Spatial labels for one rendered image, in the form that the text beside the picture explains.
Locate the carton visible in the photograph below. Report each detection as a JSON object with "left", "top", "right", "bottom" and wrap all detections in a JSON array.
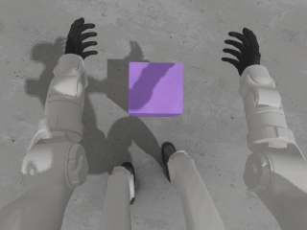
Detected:
[{"left": 129, "top": 61, "right": 183, "bottom": 117}]

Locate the left robot upper arm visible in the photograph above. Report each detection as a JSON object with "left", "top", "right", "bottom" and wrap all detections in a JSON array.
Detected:
[{"left": 0, "top": 141, "right": 89, "bottom": 230}]

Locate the robot left forearm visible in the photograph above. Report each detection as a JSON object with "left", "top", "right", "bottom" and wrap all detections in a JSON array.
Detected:
[{"left": 21, "top": 54, "right": 88, "bottom": 186}]

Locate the left robot thigh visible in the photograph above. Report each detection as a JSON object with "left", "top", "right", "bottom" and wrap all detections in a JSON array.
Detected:
[{"left": 99, "top": 171, "right": 135, "bottom": 230}]

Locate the right robot thigh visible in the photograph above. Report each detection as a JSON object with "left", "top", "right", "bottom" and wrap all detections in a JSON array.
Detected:
[{"left": 167, "top": 155, "right": 226, "bottom": 230}]

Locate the robot thigh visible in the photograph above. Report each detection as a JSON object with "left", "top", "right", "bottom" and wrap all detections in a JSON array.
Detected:
[
  {"left": 99, "top": 171, "right": 135, "bottom": 230},
  {"left": 167, "top": 155, "right": 226, "bottom": 230}
]

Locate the right robot upper arm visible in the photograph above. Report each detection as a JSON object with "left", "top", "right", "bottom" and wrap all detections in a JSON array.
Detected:
[{"left": 243, "top": 149, "right": 307, "bottom": 230}]

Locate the robot right forearm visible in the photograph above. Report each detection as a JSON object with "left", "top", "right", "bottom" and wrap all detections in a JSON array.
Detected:
[{"left": 238, "top": 64, "right": 307, "bottom": 162}]

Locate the right robot hand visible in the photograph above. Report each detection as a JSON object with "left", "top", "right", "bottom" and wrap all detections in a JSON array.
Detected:
[{"left": 222, "top": 28, "right": 261, "bottom": 77}]

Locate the left robot hand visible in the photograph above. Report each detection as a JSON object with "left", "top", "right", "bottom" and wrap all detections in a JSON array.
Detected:
[{"left": 64, "top": 17, "right": 98, "bottom": 59}]

